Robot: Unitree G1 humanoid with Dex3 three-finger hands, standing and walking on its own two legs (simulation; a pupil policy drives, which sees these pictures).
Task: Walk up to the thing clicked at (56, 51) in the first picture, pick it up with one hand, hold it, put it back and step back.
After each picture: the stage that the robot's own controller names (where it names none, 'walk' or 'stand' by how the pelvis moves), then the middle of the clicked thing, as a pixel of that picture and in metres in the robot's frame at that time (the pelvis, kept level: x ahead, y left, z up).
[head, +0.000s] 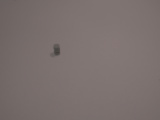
stand; (56, 49) +1.25 +0.25 -0.72
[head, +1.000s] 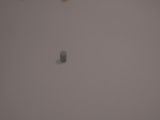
walk; (63, 57) +1.15 +0.12 -0.71
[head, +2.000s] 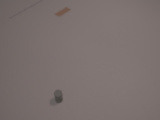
walk; (58, 96) +0.68 +0.16 -0.71
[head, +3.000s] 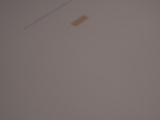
walk; out of the picture +0.41 +0.17 -0.70
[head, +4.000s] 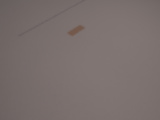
stand; out of the picture +0.35 +0.12 -0.72
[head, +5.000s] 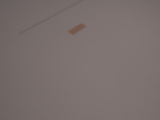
stand; out of the picture +0.33 +0.13 -0.73
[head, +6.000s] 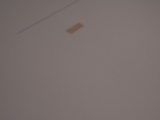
stand; out of the picture +0.33 +0.14 -0.73
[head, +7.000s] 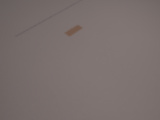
stand; out of the picture +0.33 +0.14 -0.73
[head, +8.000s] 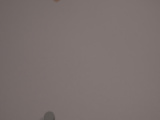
go down; (49, 118) +0.35 +0.15 -0.65
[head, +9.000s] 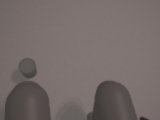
go down; (28, 69) +0.41 +0.20 -0.30
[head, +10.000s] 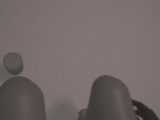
close in; (14, 64) +0.40 +0.22 -0.26
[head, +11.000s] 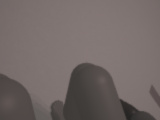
close; out of the picture +0.39 +0.24 -0.22
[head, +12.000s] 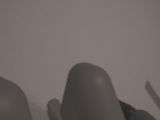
close; out of the picture +0.39 +0.25 -0.22
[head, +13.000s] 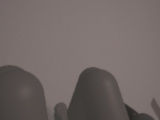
lift; out of the picture +0.31 +0.23 -0.20
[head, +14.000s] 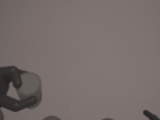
lift; (30, 91) +0.31 +0.17 +0.00
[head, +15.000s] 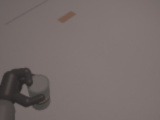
hold; (39, 93) +0.32 +0.14 +0.00
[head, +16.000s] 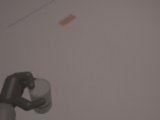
hold; (41, 97) +0.31 +0.14 +0.00
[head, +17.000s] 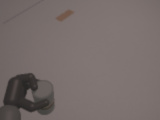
crouch; (44, 98) +0.31 +0.13 -0.02
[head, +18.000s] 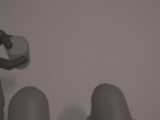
crouch; (18, 53) +0.43 +0.19 -0.10
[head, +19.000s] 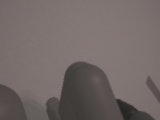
lower; out of the picture +0.41 +0.26 -0.22
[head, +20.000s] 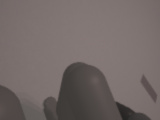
lower; out of the picture +0.41 +0.26 -0.23
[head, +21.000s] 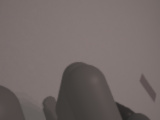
lower; out of the picture +0.41 +0.26 -0.23
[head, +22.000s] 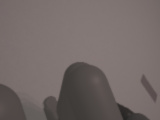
lower; out of the picture +0.41 +0.26 -0.23
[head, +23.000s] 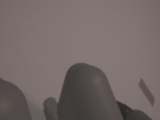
open; out of the picture +0.40 +0.25 -0.23
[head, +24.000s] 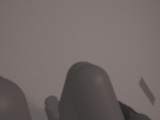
withdraw; out of the picture +0.39 +0.25 -0.23
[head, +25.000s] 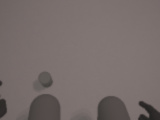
walk; (46, 80) +0.42 +0.18 -0.44
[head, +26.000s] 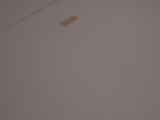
stand; out of the picture +0.35 +0.14 -0.66
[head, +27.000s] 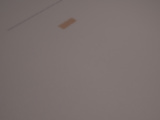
stand; out of the picture +0.35 +0.15 -0.67
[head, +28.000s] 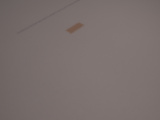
stand; out of the picture +0.37 +0.14 -0.72
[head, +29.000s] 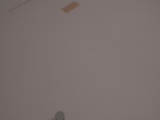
walk; (60, 118) +0.40 +0.10 -0.70
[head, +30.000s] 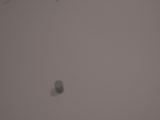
walk; (59, 87) +0.64 +0.18 -0.69
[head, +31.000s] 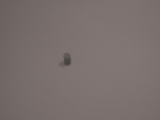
stand; (67, 59) +0.98 +0.14 -0.70
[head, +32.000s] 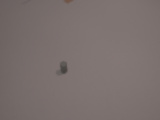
stand; (63, 67) +0.96 +0.16 -0.71
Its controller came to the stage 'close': yes
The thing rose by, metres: 0.70
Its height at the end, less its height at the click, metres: +0.00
